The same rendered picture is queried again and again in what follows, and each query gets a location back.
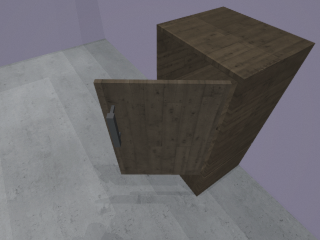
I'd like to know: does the handle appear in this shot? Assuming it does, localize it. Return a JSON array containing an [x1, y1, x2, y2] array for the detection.
[[106, 105, 122, 148]]

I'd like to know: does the cupboard door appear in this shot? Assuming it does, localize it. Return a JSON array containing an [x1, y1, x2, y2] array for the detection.
[[93, 79, 232, 175]]

